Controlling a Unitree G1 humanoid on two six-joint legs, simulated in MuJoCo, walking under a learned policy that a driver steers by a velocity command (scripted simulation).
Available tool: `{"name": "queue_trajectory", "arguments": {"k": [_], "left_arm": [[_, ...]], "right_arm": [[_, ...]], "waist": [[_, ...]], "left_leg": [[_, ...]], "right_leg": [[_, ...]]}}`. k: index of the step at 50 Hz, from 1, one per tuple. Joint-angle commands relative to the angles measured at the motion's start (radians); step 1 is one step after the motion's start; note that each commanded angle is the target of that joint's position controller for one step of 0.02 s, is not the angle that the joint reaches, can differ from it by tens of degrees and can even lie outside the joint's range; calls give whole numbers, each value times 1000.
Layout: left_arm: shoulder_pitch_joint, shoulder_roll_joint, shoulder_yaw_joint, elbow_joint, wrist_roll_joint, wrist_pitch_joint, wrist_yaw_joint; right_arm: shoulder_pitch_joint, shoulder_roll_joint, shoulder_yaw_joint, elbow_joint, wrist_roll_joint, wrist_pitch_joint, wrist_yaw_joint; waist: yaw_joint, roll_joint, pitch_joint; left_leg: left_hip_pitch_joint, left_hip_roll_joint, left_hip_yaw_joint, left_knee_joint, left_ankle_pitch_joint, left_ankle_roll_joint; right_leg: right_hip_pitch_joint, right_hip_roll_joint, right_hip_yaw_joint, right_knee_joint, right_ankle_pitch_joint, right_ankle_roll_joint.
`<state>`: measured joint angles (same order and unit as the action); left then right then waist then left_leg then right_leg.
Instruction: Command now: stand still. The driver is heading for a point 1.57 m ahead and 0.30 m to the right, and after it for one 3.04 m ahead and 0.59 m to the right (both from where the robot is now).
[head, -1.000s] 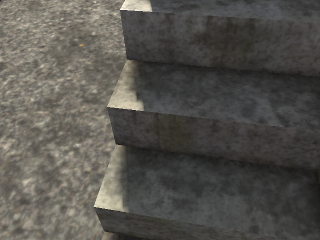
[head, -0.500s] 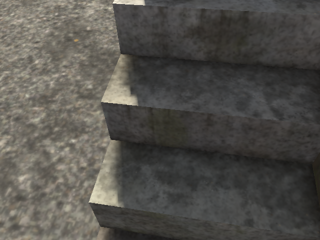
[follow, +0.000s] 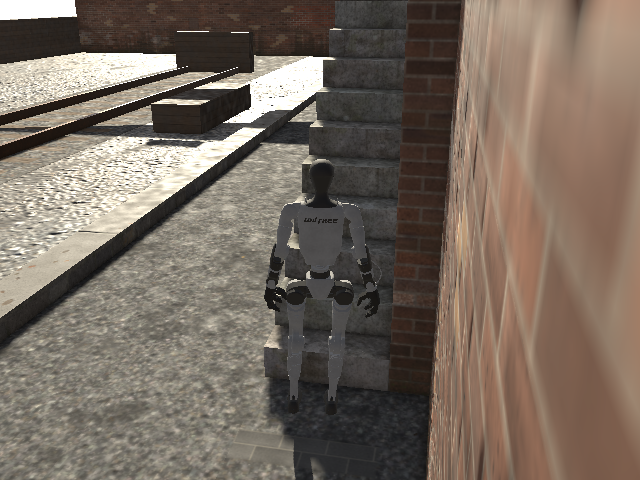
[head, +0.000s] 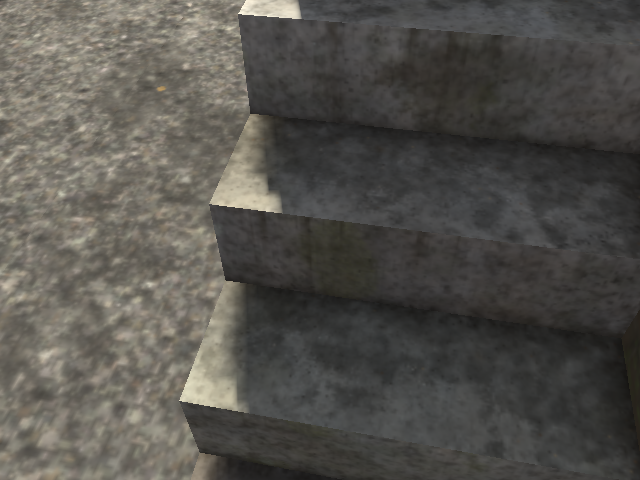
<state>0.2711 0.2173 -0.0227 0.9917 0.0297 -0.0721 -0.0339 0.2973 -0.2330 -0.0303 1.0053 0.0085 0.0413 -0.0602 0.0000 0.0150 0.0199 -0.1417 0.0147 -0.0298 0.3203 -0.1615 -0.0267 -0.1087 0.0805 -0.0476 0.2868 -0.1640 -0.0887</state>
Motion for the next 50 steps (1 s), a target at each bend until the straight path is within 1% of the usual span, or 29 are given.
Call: {"name": "queue_trajectory", "arguments": {"k": [1, 2, 3, 4, 5, 6, 7, 8, 9, 10, 12, 13, 14, 15, 16, 18, 19, 20, 22, 23, 25, 26, 27, 28, 29, 33, 42, 43, 50], "left_arm": [[36, 109, 20, -37, -2, -9, 2], [37, 109, 20, -38, -3, -9, 2], [40, 100, 17, -36, 1, -6, 2], [73, 3, -12, -11, -25, 9, 52], [59, 29, -15, -20, -26, 17, 77], [50, 53, -12, -29, -21, 19, 87], [46, 69, -9, -37, -17, 18, 90], [50, 76, -8, -39, -18, 13, 89], [38, 56, -12, -47, -18, 5, 85], [56, 53, -12, -43, -22, -2, 82], [67, 41, -14, -43, -22, -13, 79], [70, 51, -9, -39, -32, -17, 80], [67, 45, -9, -43, -28, -20, 76], [71, 37, -10, -44, -27, -23, 74], [65, 43, -4, -50, -25, -26, 75], [67, 35, -2, -52, -27, -31, 75], [65, 32, -1, -53, -28, -33, 76], [52, 35, -2, -59, -25, -33, 77], [46, 33, -2, -63, -26, -35, 78], [13, 31, -10, -77, -27, -26, 74], [9, 37, -13, -79, -26, -22, 73], [3, 36, -15, -75, -33, -20, 69], [-6, 40, -16, -78, -33, -20, 68], [-12, 46, -15, -77, -36, -21, 70], [-26, 50, -16, -81, -34, -22, 71], [-58, 58, -19, -83, -30, -20, 70], [-123, 74, -26, -88, -25, -17, 64], [-122, 74, -26, -84, -26, -17, 63], [-149, 84, -30, -82, -23, -16, 59]], "right_arm": [[50, -95, -20, -27, 0, -9, -2], [52, -95, -21, -27, 0, -9, -2], [60, -85, -19, -23, 3, -9, 0], [56, -35, 7, -20, -42, -27, 33], [48, -22, 8, -24, -46, -34, 41], [44, -33, 10, -25, -42, -41, 42], [40, -41, 12, -26, -36, -47, 43], [45, -49, 13, -27, -33, -53, 43], [32, -45, 17, -33, -36, -61, 42], [37, -46, 19, -32, -34, -68, 42], [30, -46, 21, -38, -30, -77, 41], [20, -45, 22, -44, -37, -81, 43], [18, -42, 24, -45, -30, -85, 47], [15, -42, 24, -47, -28, -88, 47], [8, -32, 27, -51, -29, -87, 51], [-2, -33, 25, -56, -28, -88, 50], [-4, -32, 25, -58, -27, -88, 50], [-3, -32, 25, -55, -23, -87, 47], [-7, -29, 26, -57, -21, -86, 44], [-27, -28, 29, -55, -16, -86, 48], [-50, -26, 30, -60, -19, -86, 49], [-76, -29, 28, -63, -17, -86, 45], [-79, -31, 28, -62, -18, -86, 45], [-82, -32, 29, -59, -20, -85, 43], [-101, -27, 32, -64, -21, -86, 43], [-131, -36, 33, -64, -23, -86, 44], [-198, -50, 39, -67, -28, -88, 51], [-192, -57, 38, -61, -28, -88, 51], [-219, -63, 44, -57, -29, -91, 57]], "waist": [[2, -12, 42], [2, -13, 40], [4, -25, 32], [2, 0, 52], [-9, -16, 81], [-8, -21, 76], [-6, -20, 66], [-7, -26, 56], [-8, -22, 64], [-3, -19, 42], [0, -25, 37], [-5, -13, 37], [-2, -17, 36], [-1, -14, 32], [-5, -13, 17], [-4, -11, 2], [-6, -13, -4], [-12, -29, -2], [-13, -26, -18], [-7, -9, -32], [-3, -14, -39], [-3, -22, -42], [-5, -26, -42], [-3, -26, -40], [-3, -21, -39], [-4, -16, -57], [-1, -15, -65], [-1, -16, -67], [2, -17, -60]], "left_leg": [[-16, 85, -107, -43, 15, 29], [-16, 85, -108, -44, 17, 29], [-14, 81, -103, -52, -13, 32], [-38, 63, -61, -76, -41, 46], [-45, 58, -64, -87, -33, 51], [-44, 56, -64, -89, -27, 55], [-43, 55, -62, -89, -20, 58], [-41, 57, -62, -87, -12, 60], [-51, 64, -67, -82, 15, 68], [-50, 68, -70, -79, 17, 71], [-56, 70, -70, -73, 26, 77], [-52, 72, -69, -71, 19, 70], [-48, 75, -73, -72, 37, 70], [-42, 76, -73, -68, 55, 71], [-25, 82, -78, -66, 79, 73], [-10, 84, -77, -53, 128, 74], [-2, 86, -76, -47, 152, 74], [6, 84, -76, -32, 168, 79], [20, 85, -75, -22, 202, 77], [23, 84, -81, -33, 222, 81], [42, 87, -82, -34, 254, 80], [51, 88, -75, -39, 258, 83], [53, 90, -77, -44, 266, 83], [61, 92, -78, -48, 286, 83], [66, 96, -81, -56, 313, 81], [90, 103, -82, -69, 337, 77], [98, 112, -88, -107, 312, 73], [101, 111, -87, -107, 299, 74], [95, 113, -90, -124, 265, 73]], "right_leg": [[-47, -186, 184, -88, 25, 49], [-44, -186, 183, -87, 32, 48], [-43, -181, 184, -105, -54, 47], [-50, -195, 218, -174, -179, 34], [-63, -192, 227, -189, -234, 27], [-56, -192, 229, -194, -244, 22], [-45, -192, 231, -196, -236, 20], [-33, -191, 230, -195, -226, 18], [-18, -185, 217, -168, -169, 11], [5, -181, 207, -151, -135, 6], [23, -177, 199, -134, -93, -2], [20, -178, 189, -111, -63, -1], [21, -176, 180, -100, -25, -1], [27, -174, 174, -88, 15, -2], [37, -173, 162, -75, 72, -2], [54, -176, 155, -57, 171, -1], [61, -177, 151, -49, 211, -1], [62, -182, 154, -39, 278, -3], [73, -185, 147, -26, 337, -3], [82, -200, 147, -17, 357, -9], [81, -201, 146, -14, 382, -7], [88, -201, 151, -18, 383, -6], [93, -202, 150, -19, 386, -4], [95, -204, 150, -19, 391, -7], [94, -207, 152, -25, 413, -4], [108, -214, 152, -34, 414, 2], [110, -221, 157, -64, 345, 9], [111, -220, 156, -64, 326, 8], [101, -222, 158, -78, 274, 13]]}}
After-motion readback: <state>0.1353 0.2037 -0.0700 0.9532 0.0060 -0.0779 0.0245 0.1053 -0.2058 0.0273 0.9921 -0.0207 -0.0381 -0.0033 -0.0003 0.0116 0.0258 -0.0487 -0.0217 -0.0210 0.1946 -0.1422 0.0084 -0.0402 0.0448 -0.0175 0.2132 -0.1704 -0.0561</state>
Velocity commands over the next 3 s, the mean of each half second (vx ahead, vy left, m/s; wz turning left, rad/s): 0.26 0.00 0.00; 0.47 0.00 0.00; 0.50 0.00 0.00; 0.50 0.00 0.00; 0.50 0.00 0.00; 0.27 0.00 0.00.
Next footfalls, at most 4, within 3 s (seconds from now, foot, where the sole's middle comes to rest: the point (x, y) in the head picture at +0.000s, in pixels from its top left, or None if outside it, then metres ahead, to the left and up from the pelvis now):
none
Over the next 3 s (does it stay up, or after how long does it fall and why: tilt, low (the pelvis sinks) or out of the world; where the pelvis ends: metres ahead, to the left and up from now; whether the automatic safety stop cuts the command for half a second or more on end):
stays up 0.02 0.00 0.00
